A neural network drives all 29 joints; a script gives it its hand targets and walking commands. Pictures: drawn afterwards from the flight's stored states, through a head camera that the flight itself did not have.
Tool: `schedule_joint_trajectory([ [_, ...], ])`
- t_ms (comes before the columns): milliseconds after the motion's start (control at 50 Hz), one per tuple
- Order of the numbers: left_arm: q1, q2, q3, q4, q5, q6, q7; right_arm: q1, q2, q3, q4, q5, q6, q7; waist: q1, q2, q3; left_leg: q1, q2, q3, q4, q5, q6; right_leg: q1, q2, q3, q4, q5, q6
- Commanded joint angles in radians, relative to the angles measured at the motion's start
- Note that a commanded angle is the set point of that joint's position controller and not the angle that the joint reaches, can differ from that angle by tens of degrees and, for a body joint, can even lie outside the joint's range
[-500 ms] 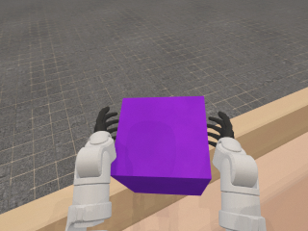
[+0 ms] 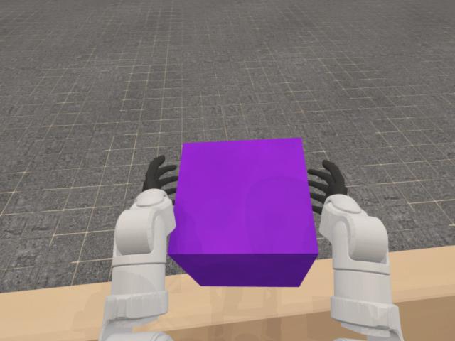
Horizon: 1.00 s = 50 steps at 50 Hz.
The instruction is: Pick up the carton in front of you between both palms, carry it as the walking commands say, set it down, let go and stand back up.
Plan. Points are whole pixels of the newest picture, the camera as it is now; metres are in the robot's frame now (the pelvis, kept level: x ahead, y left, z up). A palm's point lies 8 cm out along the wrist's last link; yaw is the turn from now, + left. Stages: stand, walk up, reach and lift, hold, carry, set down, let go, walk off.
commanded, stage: carry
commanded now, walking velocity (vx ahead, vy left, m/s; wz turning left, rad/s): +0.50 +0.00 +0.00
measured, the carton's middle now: (245, 220) +0.36 +0.00 +0.02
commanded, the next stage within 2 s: none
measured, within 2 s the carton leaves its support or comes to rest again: neither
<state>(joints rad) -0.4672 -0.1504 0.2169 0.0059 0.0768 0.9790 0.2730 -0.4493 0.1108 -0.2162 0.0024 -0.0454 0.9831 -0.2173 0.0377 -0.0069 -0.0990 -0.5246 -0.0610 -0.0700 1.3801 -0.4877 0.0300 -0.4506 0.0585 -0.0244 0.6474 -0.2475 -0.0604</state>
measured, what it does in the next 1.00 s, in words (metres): goes down: left foot 0.11 m lower, then right foot 0.11 m lower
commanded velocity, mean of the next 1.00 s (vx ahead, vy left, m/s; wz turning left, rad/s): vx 0.50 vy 0.00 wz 0.00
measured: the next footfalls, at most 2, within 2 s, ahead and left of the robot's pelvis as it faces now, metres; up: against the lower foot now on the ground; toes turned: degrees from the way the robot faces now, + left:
left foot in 0.32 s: +0.34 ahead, +0.10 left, -0.11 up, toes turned +7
right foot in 0.76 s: +0.67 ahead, +0.03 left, -0.21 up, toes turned +7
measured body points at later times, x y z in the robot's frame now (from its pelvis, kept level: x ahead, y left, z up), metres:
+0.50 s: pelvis +0.33 +0.07 -0.12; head +0.34 +0.07 +0.33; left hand +0.65 +0.23 -0.06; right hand +0.66 -0.07 -0.06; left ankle +0.30 +0.10 -0.83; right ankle +0.34 -0.08 -0.75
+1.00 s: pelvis +0.67 +0.08 -0.22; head +0.70 +0.09 +0.23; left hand +0.98 +0.30 -0.15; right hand +1.03 +0.00 -0.17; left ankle +0.76 +0.25 -0.89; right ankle +0.63 +0.03 -0.93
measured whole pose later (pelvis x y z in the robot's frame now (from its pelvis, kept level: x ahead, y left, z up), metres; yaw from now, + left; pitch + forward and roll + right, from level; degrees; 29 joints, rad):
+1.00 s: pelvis +0.67 +0.08 -0.22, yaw +7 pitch +3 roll +0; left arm -0.44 -0.14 0.20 0.07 0.01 0.94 0.25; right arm -0.33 0.17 -0.25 -0.02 -0.12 0.94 -0.18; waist 0.12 0.00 -0.02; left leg -0.73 0.03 -0.06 1.01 -0.10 0.02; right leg -0.33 0.11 -0.05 0.74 -0.46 -0.13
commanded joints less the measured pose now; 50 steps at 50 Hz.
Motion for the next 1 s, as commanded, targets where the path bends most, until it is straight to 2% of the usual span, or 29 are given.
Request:
schedule_joint_trajectory([
  [0, -0.579, -0.823, -0.634, -0.077, -0.308, 0.009, -0.158, -0.553, 0.795, 0.530, -0.081, 0.165, 0.008, 0.069, 0.032, -0.044, -0.290, -0.289, 0.080, -0.035, -0.198, 0.028, -0.011, 0.415, -0.395, 0.546, -0.096, 0.310, -0.238],
  [80, -0.629, -0.912, -0.700, -0.096, -0.375, -0.028, -0.203, -0.560, 0.871, 0.570, -0.105, 0.156, -0.043, 0.085, 0.037, -0.152, -0.343, -0.299, 0.065, 0.022, -0.196, 0.245, 0.020, 0.452, -0.355, 0.401, -0.035, 0.501, -0.175],
  [100, -0.631, -0.917, -0.710, -0.106, -0.386, -0.039, -0.210, -0.557, 0.867, 0.578, -0.116, 0.150, -0.057, 0.083, 0.053, -0.100, -0.322, -0.359, 0.081, -0.034, -0.322, 0.446, 0.026, 0.494, -0.280, 0.313, 0.067, 0.419, -0.138],
  [180, -0.535, -0.872, -0.727, -0.100, -0.383, -0.062, -0.209, -0.508, 0.807, 0.592, -0.165, 0.133, -0.077, 0.073, 0.104, -0.087, -0.242, -0.029, 0.008, 0.136, -0.805, 0.746, 0.021, 0.286, -0.156, 0.143, 0.056, 0.202, -0.085],
  [220, -0.487, -0.833, -0.720, -0.090, -0.367, -0.060, -0.199, -0.469, 0.767, 0.583, -0.174, 0.117, -0.070, 0.067, 0.077, -0.155, -0.236, 0.195, -0.009, 0.191, -0.819, 0.886, 0.046, 0.158, -0.162, 0.089, 0.120, 0.143, -0.061],
  [240, -0.460, -0.814, -0.711, -0.078, -0.354, -0.053, -0.194, -0.440, 0.743, 0.572, -0.162, 0.104, -0.062, 0.064, 0.026, -0.182, -0.279, 0.283, 0.003, 0.192, -0.764, 0.926, 0.072, 0.167, -0.177, 0.052, 0.220, 0.204, -0.037],
  [280, -0.424, -0.787, -0.692, -0.055, -0.317, -0.035, -0.186, -0.384, 0.702, 0.560, -0.141, 0.100, -0.046, 0.064, -0.140, -0.076, -0.338, 0.484, -0.003, 0.224, -0.914, 0.822, 0.092, 0.201, -0.167, -0.029, 0.585, 0.517, 0.001],
  [300, -0.420, -0.779, -0.671, -0.048, -0.287, -0.027, -0.178, -0.365, 0.690, 0.554, -0.132, 0.098, -0.038, 0.069, -0.179, 0.134, -0.284, 0.597, 0.067, 0.130, -0.978, 0.797, 0.099, 0.024, -0.088, -0.050, 0.868, 0.028, 0.016],
  [320, -0.399, -0.746, -0.630, -0.033, -0.260, -0.013, -0.168, -0.364, 0.670, 0.557, -0.102, 0.115, -0.027, 0.068, -0.068, 0.262, -0.334, 0.866, 0.258, -0.106, -0.657, 1.298, 0.143, -0.305, -0.032, 0.013, 1.049, -0.443, 0.051],
  [340, -0.359, -0.707, -0.587, -0.008, -0.229, -0.003, -0.150, -0.370, 0.686, 0.582, -0.080, 0.152, -0.017, 0.068, -0.076, 0.216, -0.394, 0.937, 0.344, -0.264, -0.670, 1.163, 0.191, -0.433, -0.053, 0.062, 1.059, -0.410, 0.056],
  [360, -0.362, -0.694, -0.554, -0.013, -0.200, 0.001, -0.138, -0.423, 0.718, 0.612, -0.086, 0.189, -0.020, 0.070, -0.107, 0.184, -0.380, 0.848, 0.384, -0.427, -0.778, 0.778, 0.266, -0.483, -0.080, 0.070, 1.009, -0.364, 0.058],
  [380, -0.359, -0.714, -0.534, 0.002, -0.188, 0.002, -0.130, -0.452, 0.760, 0.637, -0.114, 0.222, -0.019, 0.078, -0.099, 0.022, -0.319, 0.703, 0.350, -0.463, -0.860, 0.531, 0.274, -0.463, -0.101, 0.075, 0.926, -0.322, 0.066],
  [400, -0.394, -0.750, -0.532, -0.013, -0.187, 0.000, -0.136, -0.542, 0.802, 0.657, -0.127, 0.243, -0.023, 0.084, -0.087, 0.019, -0.296, 0.649, 0.366, -0.514, -0.796, 0.641, 0.288, -0.482, -0.122, 0.109, 0.831, -0.231, 0.049],
  [440, -0.459, -0.807, -0.543, -0.014, -0.190, -0.017, -0.154, -0.617, 0.904, 0.694, -0.127, 0.284, -0.033, 0.112, -0.066, -0.038, -0.234, 0.428, 0.332, -0.397, -0.815, 0.664, 0.255, -0.368, -0.136, 0.112, 0.643, -0.166, 0.058],
  [520, -0.537, -0.920, -0.617, -0.046, -0.229, -0.067, -0.189, -0.629, 1.013, 0.732, -0.084, 0.315, -0.068, 0.153, -0.090, 0.094, -0.296, 0.494, 0.264, -0.251, -0.776, 0.878, 0.204, -0.334, -0.119, 0.038, 0.471, 0.075, 0.028],
  [580, -0.499, -0.919, -0.639, -0.037, -0.215, -0.087, -0.195, -0.546, 1.003, 0.727, -0.053, 0.301, -0.090, 0.162, -0.148, 0.033, -0.286, 0.543, 0.109, -0.085, -0.655, 0.716, 0.143, -0.314, -0.062, -0.037, 0.089, 0.437, 0.014],
  [640, -0.460, -0.879, -0.659, -0.055, -0.216, -0.086, -0.195, -0.499, 0.956, 0.717, -0.052, 0.289, -0.100, 0.156, -0.172, 0.097, -0.227, 0.385, 0.074, -0.028, -0.637, 0.571, 0.134, -0.052, -0.010, -0.114, -0.149, 0.606, 0.013],
  [660, -0.444, -0.858, -0.653, -0.061, -0.211, -0.081, -0.192, -0.501, 0.936, 0.714, -0.057, 0.290, -0.098, 0.153, -0.143, 0.124, -0.262, 0.325, 0.092, 0.004, -0.541, 0.579, 0.124, 0.072, -0.005, -0.125, -0.059, 0.728, -0.018],
  [700, -0.414, -0.795, -0.632, -0.063, -0.191, -0.066, -0.182, -0.471, 0.901, 0.710, -0.055, 0.276, -0.085, 0.140, -0.026, 0.099, -0.296, 0.292, 0.100, 0.038, -0.371, 0.758, 0.072, 0.244, 0.022, -0.147, -0.087, 0.594, -0.025],
  [720, -0.382, -0.776, -0.625, -0.052, -0.188, -0.057, -0.177, -0.462, 0.877, 0.695, -0.060, 0.258, -0.075, 0.133, 0.104, 0.007, -0.350, 0.207, 0.110, 0.086, -0.158, 0.874, 0.029, 0.469, -0.001, -0.128, -0.156, 0.576, -0.040],
  [740, -0.350, -0.738, -0.599, -0.037, -0.178, -0.045, -0.176, -0.495, 0.851, 0.676, -0.072, 0.238, -0.067, 0.121, 0.174, -0.096, -0.281, 0.082, 0.015, 0.151, 0.230, 0.436, -0.008, 0.504, -0.107, -0.025, -0.254, 0.600, -0.103],
  [760, -0.351, -0.706, -0.589, -0.001, -0.173, -0.032, -0.166, -0.474, 0.817, 0.636, -0.052, 0.204, -0.052, 0.107, 0.085, -0.159, -0.329, -0.216, -0.054, 0.077, 0.320, -0.164, -0.014, 0.776, -0.272, 0.245, 0.024, 0.997, -0.181],
  [780, -0.363, -0.690, -0.608, 0.003, -0.203, -0.024, -0.156, -0.422, 0.756, 0.593, -0.048, 0.184, -0.039, 0.090, 0.071, -0.162, -0.370, -0.345, -0.030, 0.024, 0.279, -0.138, -0.009, 0.822, -0.373, 0.515, -0.028, 0.827, -0.291],
  [800, -0.401, -0.720, -0.629, -0.009, -0.231, -0.019, -0.153, -0.423, 0.735, 0.564, -0.063, 0.162, -0.037, 0.074, 0.066, -0.102, -0.361, -0.410, 0.020, -0.017, 0.236, -0.131, 0.001, 0.758, -0.397, 0.638, -0.104, 0.457, -0.343],
  [820, -0.441, -0.757, -0.643, -0.014, -0.269, -0.012, -0.156, -0.440, 0.723, 0.527, -0.065, 0.146, -0.036, 0.059, 0.061, 0.047, -0.305, -0.434, 0.064, -0.051, 0.112, -0.045, 0.008, 0.675, -0.375, 0.630, -0.096, 0.398, -0.315],
  [840, -0.488, -0.795, -0.663, -0.028, -0.305, -0.013, -0.162, -0.425, 0.728, 0.502, -0.063, 0.126, -0.040, 0.053, 0.036, 0.039, -0.314, -0.410, 0.079, -0.052, 0.051, -0.010, 0.003, 0.587, -0.387, 0.654, -0.104, 0.347, -0.315],
  [860, -0.533, -0.839, -0.678, -0.027, -0.331, -0.014, -0.172, -0.444, 0.739, 0.492, -0.066, 0.104, -0.046, 0.051, 0.013, 0.082, -0.271, -0.324, 0.103, -0.049, -0.110, 0.065, -0.013, 0.433, -0.369, 0.595, -0.136, 0.318, -0.307],
  [920, -0.595, -0.917, -0.699, -0.021, -0.368, -0.035, -0.202, -0.530, 0.822, 0.526, -0.093, 0.111, -0.075, 0.067, 0.028, -0.036, -0.267, -0.167, 0.092, 0.027, -0.225, 0.273, -0.018, 0.298, -0.317, 0.452, -0.137, 0.485, -0.243],
  [980, -0.558, -0.934, -0.690, -0.014, -0.361, -0.055, -0.207, -0.553, 0.859, 0.580, -0.132, 0.142, -0.100, 0.082, 0.072, -0.037, -0.249, -0.250, 0.080, 0.055, -0.564, 0.626, 0.001, 0.375, -0.153, 0.277, -0.022, 0.317, -0.165],
])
